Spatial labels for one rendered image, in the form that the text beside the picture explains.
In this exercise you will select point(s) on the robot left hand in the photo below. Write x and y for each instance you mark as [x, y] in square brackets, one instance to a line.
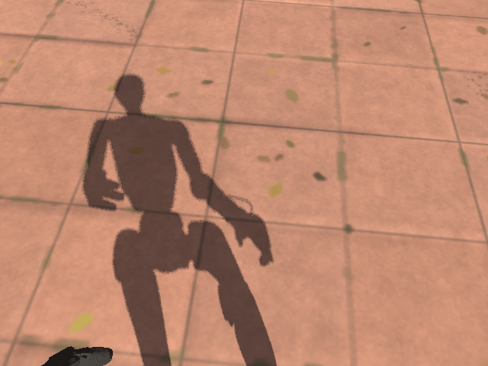
[95, 356]

